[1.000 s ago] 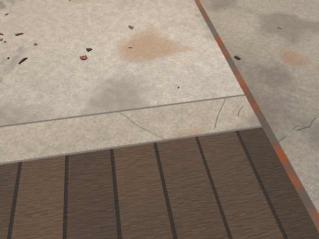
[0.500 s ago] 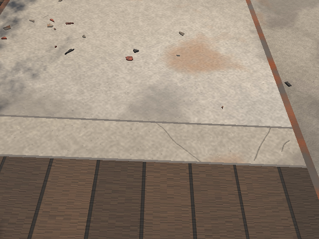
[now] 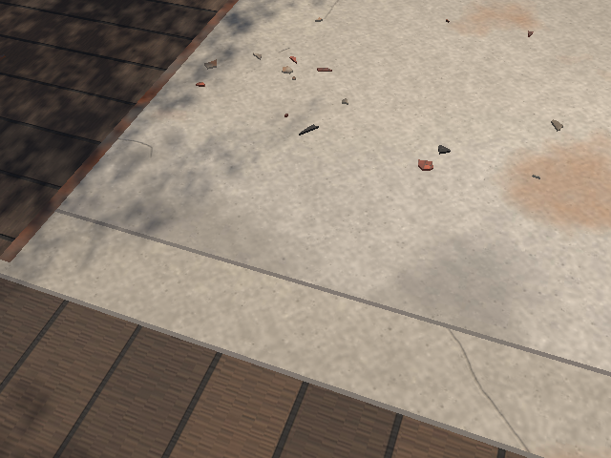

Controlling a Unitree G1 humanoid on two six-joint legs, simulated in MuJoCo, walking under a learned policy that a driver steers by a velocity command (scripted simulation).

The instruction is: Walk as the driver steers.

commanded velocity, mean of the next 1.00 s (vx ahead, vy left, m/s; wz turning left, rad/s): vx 0.28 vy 0.00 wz -0.13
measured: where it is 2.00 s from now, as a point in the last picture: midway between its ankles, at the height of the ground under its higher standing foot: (404, 381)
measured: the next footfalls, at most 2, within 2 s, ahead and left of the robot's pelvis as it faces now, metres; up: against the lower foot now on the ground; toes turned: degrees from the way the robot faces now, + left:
left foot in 0.26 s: +0.29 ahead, +0.12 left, +0.00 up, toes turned +6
right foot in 0.74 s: +0.45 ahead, -0.05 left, +0.00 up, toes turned -7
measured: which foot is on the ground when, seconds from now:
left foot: up 0.00-0.24, down 0.26-0.74, up 0.76-1.00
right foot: down 0.00-0.26, up 0.28-0.72, down 0.74-1.00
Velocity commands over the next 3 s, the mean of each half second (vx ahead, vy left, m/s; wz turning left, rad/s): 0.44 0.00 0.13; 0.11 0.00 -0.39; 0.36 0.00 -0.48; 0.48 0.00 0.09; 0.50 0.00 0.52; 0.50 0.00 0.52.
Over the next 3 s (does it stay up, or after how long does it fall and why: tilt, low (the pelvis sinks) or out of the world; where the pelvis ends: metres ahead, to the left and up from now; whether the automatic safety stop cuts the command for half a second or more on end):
stays up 1.17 -0.30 0.00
